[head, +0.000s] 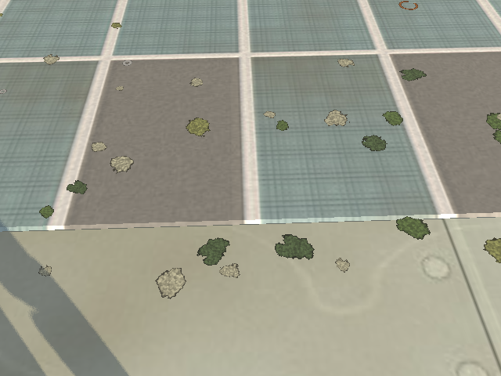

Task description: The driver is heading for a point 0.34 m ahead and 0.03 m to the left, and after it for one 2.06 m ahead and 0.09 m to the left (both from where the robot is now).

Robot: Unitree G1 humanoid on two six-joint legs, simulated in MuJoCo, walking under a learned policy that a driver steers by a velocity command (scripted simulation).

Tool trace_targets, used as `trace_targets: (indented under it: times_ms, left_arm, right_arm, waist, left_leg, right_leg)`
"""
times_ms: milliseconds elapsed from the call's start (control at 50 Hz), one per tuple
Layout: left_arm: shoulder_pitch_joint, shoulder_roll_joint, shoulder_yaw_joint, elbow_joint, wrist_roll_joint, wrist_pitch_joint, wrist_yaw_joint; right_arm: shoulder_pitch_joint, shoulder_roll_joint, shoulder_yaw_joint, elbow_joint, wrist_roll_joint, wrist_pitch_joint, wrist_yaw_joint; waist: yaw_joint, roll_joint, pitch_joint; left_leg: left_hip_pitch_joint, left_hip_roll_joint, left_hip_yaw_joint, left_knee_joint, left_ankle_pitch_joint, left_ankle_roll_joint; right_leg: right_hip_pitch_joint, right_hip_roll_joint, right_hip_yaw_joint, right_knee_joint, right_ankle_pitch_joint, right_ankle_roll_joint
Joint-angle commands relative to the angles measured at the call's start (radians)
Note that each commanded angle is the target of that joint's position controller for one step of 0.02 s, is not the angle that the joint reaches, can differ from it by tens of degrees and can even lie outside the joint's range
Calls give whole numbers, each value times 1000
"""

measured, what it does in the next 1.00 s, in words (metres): walks ahead: left foot, then right foot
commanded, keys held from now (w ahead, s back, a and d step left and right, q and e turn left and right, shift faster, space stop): no key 0.18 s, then w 0.82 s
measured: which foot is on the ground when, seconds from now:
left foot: down 0.00-0.24, up 0.26-0.48, down 0.50-1.00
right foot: down 0.00-0.50, up 0.52-0.98, down 1.00-1.00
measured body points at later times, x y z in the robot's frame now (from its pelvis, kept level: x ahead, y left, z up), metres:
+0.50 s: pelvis +0.06 +0.04 -0.01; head +0.06 +0.06 +0.44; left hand +0.02 +0.30 -0.17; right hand +0.12 -0.23 -0.14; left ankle +0.07 +0.15 -0.74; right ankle -0.02 -0.10 -0.74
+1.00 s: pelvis +0.30 +0.04 -0.02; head +0.34 +0.04 +0.42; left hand +0.54 +0.25 -0.12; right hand +0.19 -0.21 -0.16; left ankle +0.08 +0.15 -0.74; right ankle +0.46 -0.06 -0.74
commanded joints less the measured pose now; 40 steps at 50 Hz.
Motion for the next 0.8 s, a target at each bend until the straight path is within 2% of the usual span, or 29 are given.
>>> trace_targets:
  times_ms: [20, 180, 200, 220, 240, 260, 280, 300, 320, 340, 380, 420, 440, 480, 500, 520, 540, 560, 580, 600, 620, 640, 700, 740, 800]
  left_arm:
    - [40, 95, 13, -19, 0, -7, 2]
    - [64, 88, 10, -17, -1, -8, 2]
    - [85, 85, 10, -7, -2, -7, 3]
    - [96, 112, 20, -6, -10, -3, 6]
    - [103, 150, 33, -13, -19, -1, 9]
    - [137, 176, 43, -15, -25, -4, 10]
    - [159, 211, 57, -15, -28, -13, 10]
    - [164, 214, 62, -21, -23, -25, 11]
    - [164, 194, 60, -26, -14, -39, 9]
    - [150, 179, 57, -36, -16, -52, 7]
    - [110, 164, 56, -60, -33, -63, 1]
    - [94, 192, 62, -67, -35, -59, -3]
    - [84, 201, 65, -69, -40, -54, -6]
    - [87, 189, 60, -75, -42, -51, -10]
    - [53, 149, 47, -88, -36, -56, -14]
    - [37, 68, 27, -121, -18, -66, -17]
    - [23, 52, 26, -154, -37, -85, -17]
    - [-10, 94, 32, -169, -61, -100, -22]
    - [-25, 119, 35, -175, -61, -109, -29]
    - [-17, 125, 41, -164, -47, -112, -26]
    - [-15, 140, 51, -160, -34, -110, -25]
    - [-9, 142, 56, -153, -31, -102, -28]
    - [-68, 109, 54, -169, -24, -83, -34]
    - [-160, 89, 47, -206, -21, -81, -37]
    - [-287, 71, 35, -247, -29, -83, -49]
  right_arm:
    - [23, -95, -11, -19, 0, -7, -4]
    - [51, -88, -5, -6, 1, -9, -5]
    - [71, -77, -2, 5, 1, -8, -6]
    - [73, -81, -4, 6, 7, -7, -7]
    - [64, -86, -8, -3, 11, -10, -8]
    - [31, -84, -8, -24, 11, -19, -6]
    - [0, -68, -4, -47, 12, -32, 1]
    - [-25, -69, -6, -63, 19, -45, 10]
    - [-42, -80, -12, -75, 26, -56, 18]
    - [-29, -83, -17, -78, 33, -66, 24]
    - [-34, -89, -22, -84, 38, -87, 34]
    - [-13, -63, -21, -75, 35, -96, 39]
    - [40, -54, -22, -53, 34, -97, 43]
    - [202, -68, -37, 11, 31, -86, 42]
    - [295, -101, -50, 28, 28, -86, 39]
    - [407, -213, -69, 29, 20, -90, 32]
    - [436, -228, -58, 33, 2, -112, 49]
    - [335, -188, -39, 10, 4, -129, 53]
    - [256, -138, -22, -17, 7, -138, 61]
    - [191, -127, -12, -40, 3, -139, 69]
    - [163, -115, -6, -52, 2, -137, 71]
    - [174, -93, 2, -51, -1, -132, 69]
    - [262, -109, 3, -35, -6, -125, 49]
    - [279, -125, 1, -42, -6, -119, 36]
    - [303, -135, -3, -54, -1, -114, 25]
  waist:
    - [-1, -5, 1]
    - [-1, -6, 6]
    - [1, -15, -17]
    - [8, -37, -2]
    - [18, -79, 27]
    - [38, -124, 59]
    - [51, -176, 88]
    - [56, -177, 122]
    - [56, -157, 136]
    - [38, -134, 129]
    - [21, -95, 98]
    - [0, -110, 59]
    - [-31, -107, 45]
    - [-89, -74, 9]
    - [-134, 16, -4]
    - [-148, 298, -57]
    - [-133, 325, -87]
    - [-87, 189, 0]
    - [-62, 118, 41]
    - [-31, 70, 45]
    - [-13, 69, 50]
    - [-7, 84, 45]
    - [-20, 67, 45]
    - [-33, 50, 54]
    - [-62, 65, 73]
  left_leg:
    - [26, 17, -12, -62, 125, 30]
    - [18, 17, -11, -66, 115, 28]
    - [24, 1, 8, -56, 27, 28]
    - [-12, -32, 44, -7, -113, 33]
    - [-79, -57, 77, 63, -239, 39]
    - [-176, -61, 95, 162, -272, 45]
    - [-236, -32, 80, 286, -237, 57]
    - [-314, 12, 38, 394, -239, 72]
    - [-409, 45, 0, 495, -283, 82]
    - [-472, 74, -26, 529, -288, 92]
    - [-429, 90, -16, 372, -239, 98]
    - [-221, 37, 63, 206, -177, 85]
    - [-87, 0, 111, 122, -91, 76]
    - [153, -63, 151, 65, -17, 61]
    - [255, 10, 30, -3, -57, 89]
    - [355, 266, -379, -181, -182, 189]
    - [364, 390, -751, -324, -373, 310]
    - [317, 398, -711, -317, -448, 302]
    - [268, 351, -576, -308, -393, 260]
    - [218, 304, -457, -315, -266, 227]
    - [175, 265, -356, -325, -135, 201]
    - [151, 228, -274, -333, -40, 182]
    - [171, 196, -159, -343, 216, 192]
    - [177, 191, -119, -352, 290, 195]
    - [157, 172, -64, -387, 276, 187]
  right_leg:
    - [-64, -51, 55, -117, 82, -17]
    - [-66, -50, 58, -126, 75, -20]
    - [-56, -46, 57, -139, -36, -26]
    - [-62, -50, 77, -156, -209, -46]
    - [-75, -93, 141, -193, -391, -83]
    - [-65, -180, 260, -262, -539, -132]
    - [-70, -292, 407, -327, -604, -192]
    - [-67, -363, 497, -365, -578, -235]
    - [-19, -393, 531, -374, -513, -250]
    - [33, -392, 518, -359, -450, -240]
    - [58, -324, 384, -335, -299, -179]
    - [-39, -243, 245, -296, -208, -149]
    - [-115, -214, 195, -256, -214, -144]
    - [-251, -167, 149, -133, -200, -129]
    - [-330, -117, 81, 76, -87, -90]
    - [-501, -21, -47, 496, -149, -15]
    - [-646, 33, 91, 735, -269, -26]
    - [-758, -39, 147, 846, -196, -55]
    - [-776, -81, 143, 851, -81, -77]
    - [-739, -112, 133, 801, 14, -82]
    - [-685, -135, 130, 724, 71, -78]
    - [-632, -143, 118, 674, 105, -69]
    - [-633, -134, 75, 555, 179, -30]
    - [-646, -126, 64, 424, 240, -12]
    - [-574, -91, 25, 231, 342, -4]
Keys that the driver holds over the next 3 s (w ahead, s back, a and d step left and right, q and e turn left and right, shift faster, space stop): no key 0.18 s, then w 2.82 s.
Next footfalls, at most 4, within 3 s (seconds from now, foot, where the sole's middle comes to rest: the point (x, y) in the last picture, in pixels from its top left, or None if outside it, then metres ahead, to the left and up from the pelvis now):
0.50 left None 0.12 0.16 -0.78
1.00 right None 0.50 -0.07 -0.78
1.56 left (203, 275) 0.81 0.18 -0.78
2.12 right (277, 195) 1.13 -0.06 -0.78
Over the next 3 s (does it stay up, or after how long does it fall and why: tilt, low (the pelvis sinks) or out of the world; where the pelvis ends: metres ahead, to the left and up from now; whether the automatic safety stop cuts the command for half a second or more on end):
stays up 1.45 0.10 0.01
